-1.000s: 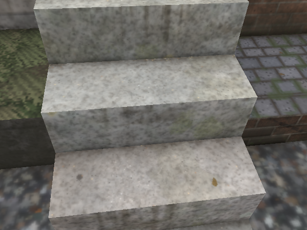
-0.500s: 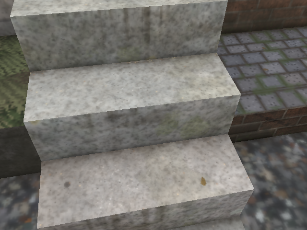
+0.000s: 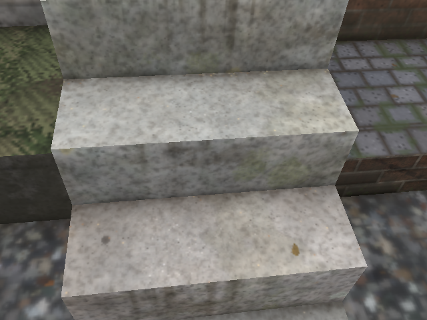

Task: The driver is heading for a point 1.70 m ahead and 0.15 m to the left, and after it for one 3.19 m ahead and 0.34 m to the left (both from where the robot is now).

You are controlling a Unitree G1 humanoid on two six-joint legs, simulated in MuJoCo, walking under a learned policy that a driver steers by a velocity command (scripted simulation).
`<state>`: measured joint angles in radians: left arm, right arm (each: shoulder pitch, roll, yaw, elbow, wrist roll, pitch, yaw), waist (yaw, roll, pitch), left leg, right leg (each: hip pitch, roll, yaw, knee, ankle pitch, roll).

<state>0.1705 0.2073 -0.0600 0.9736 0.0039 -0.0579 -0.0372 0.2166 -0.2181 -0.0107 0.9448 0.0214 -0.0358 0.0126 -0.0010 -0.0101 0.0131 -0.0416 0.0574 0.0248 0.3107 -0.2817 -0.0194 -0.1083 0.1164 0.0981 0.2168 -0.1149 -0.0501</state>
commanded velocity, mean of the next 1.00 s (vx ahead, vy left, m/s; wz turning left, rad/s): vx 0.35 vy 0.00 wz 0.00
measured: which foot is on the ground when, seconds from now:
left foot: down 0.00-1.00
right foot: down 0.00-1.00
